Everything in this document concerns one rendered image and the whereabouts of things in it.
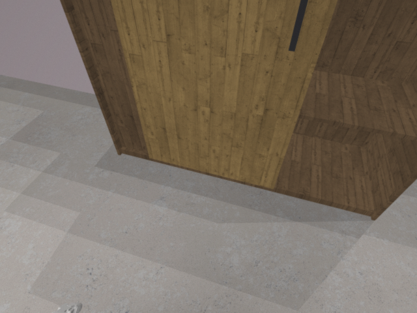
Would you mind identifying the wardrobe door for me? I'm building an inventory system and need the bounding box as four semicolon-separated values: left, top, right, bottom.
111;0;338;189
72;0;148;153

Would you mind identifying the handle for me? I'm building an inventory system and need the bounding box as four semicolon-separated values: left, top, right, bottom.
289;0;308;52

